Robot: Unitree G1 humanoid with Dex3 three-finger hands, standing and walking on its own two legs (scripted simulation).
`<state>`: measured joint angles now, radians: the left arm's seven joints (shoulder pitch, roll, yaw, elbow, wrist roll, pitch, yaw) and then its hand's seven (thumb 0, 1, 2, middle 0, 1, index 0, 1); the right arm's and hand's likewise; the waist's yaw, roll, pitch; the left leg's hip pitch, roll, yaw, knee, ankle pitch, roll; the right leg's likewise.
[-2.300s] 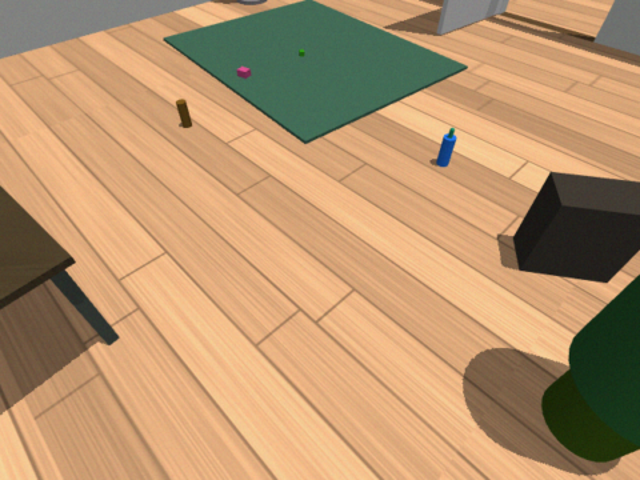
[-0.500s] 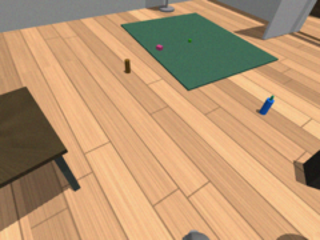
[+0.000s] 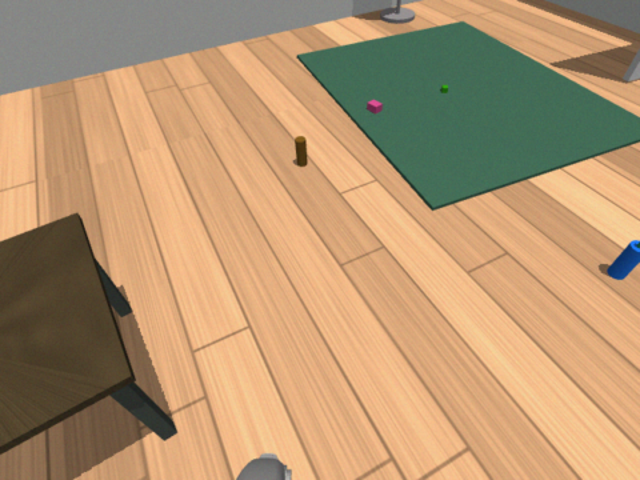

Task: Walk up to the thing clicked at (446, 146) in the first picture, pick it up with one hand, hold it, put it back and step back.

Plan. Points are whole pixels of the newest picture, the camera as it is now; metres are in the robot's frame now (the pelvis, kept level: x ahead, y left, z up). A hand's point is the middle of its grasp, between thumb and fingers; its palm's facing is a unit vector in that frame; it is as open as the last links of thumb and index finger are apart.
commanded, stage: walk up
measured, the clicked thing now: (631, 256) +1.02 -1.08 -0.67
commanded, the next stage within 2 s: none
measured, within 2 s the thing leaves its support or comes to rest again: neither
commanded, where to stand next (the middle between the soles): +0.64 -0.02 m, yaw +0 degrees
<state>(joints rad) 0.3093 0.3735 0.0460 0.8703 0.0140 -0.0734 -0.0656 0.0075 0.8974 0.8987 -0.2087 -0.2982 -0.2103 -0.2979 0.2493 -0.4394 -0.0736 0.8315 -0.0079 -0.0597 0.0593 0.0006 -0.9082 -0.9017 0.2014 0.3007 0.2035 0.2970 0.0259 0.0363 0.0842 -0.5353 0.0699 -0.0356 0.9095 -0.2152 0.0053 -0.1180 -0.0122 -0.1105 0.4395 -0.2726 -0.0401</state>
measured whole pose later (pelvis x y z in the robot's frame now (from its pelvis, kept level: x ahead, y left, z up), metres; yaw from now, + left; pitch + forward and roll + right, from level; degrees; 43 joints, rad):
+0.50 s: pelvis +0.21 +0.01 +0.00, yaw -1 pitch -4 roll +1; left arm 0.31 0.44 0.06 0.85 0.02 -0.03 -0.08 0.01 0.90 0.90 -0.20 -0.30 -0.21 -0.30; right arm 0.33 -0.38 -0.04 0.82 -0.01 -0.09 0.04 0.00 -0.90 -0.90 0.21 0.30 0.21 0.30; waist -0.01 -0.06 0.08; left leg -0.14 0.03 0.11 0.47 -0.28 0.02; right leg -0.51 -0.12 0.02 0.84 -0.25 0.00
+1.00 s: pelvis +0.37 -0.06 +0.00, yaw +7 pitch -3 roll -1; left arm 0.28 0.39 0.06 0.77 0.02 -0.07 -0.06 0.01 0.90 0.90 -0.21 -0.30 -0.21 -0.30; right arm 0.36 -0.41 -0.06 0.88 -0.01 -0.01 0.08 0.00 -0.91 -0.90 0.20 0.30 0.20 0.30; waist 0.01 0.02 0.08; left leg -0.53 0.12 0.04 0.80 -0.16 -0.01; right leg -0.10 -0.04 -0.22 0.45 -0.29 -0.03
